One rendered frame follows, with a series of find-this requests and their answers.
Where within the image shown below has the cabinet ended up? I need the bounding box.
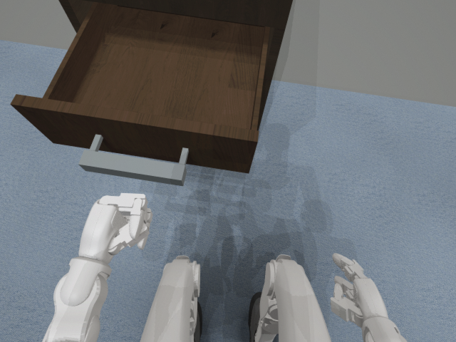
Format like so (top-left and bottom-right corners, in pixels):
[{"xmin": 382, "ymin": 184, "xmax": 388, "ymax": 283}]
[{"xmin": 59, "ymin": 0, "xmax": 293, "ymax": 131}]

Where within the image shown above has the robot right forearm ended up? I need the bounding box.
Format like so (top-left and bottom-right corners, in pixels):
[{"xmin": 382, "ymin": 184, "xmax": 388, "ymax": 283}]
[{"xmin": 362, "ymin": 317, "xmax": 407, "ymax": 342}]

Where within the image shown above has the robot left hand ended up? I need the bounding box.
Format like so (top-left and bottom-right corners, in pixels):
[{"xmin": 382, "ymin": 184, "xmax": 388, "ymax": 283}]
[{"xmin": 78, "ymin": 193, "xmax": 153, "ymax": 264}]

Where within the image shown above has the right robot thigh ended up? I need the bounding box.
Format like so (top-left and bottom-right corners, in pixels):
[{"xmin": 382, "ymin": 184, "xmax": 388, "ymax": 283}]
[{"xmin": 264, "ymin": 259, "xmax": 331, "ymax": 342}]

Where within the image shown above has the handle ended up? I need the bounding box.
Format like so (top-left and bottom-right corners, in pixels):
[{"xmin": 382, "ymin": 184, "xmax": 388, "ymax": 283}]
[{"xmin": 78, "ymin": 134, "xmax": 189, "ymax": 186}]

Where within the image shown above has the drawer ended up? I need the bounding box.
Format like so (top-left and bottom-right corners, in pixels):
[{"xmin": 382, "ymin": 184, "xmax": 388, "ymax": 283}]
[{"xmin": 10, "ymin": 2, "xmax": 270, "ymax": 174}]

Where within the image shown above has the robot left forearm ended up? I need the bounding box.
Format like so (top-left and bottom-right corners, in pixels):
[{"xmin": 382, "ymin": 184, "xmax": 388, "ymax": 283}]
[{"xmin": 42, "ymin": 256, "xmax": 112, "ymax": 342}]

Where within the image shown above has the right robot shin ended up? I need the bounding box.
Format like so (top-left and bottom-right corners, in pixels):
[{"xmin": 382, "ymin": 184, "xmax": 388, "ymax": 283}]
[{"xmin": 254, "ymin": 254, "xmax": 304, "ymax": 342}]

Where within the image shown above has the robot right hand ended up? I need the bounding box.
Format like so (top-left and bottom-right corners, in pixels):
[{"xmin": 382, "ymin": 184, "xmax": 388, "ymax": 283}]
[{"xmin": 331, "ymin": 253, "xmax": 389, "ymax": 329}]

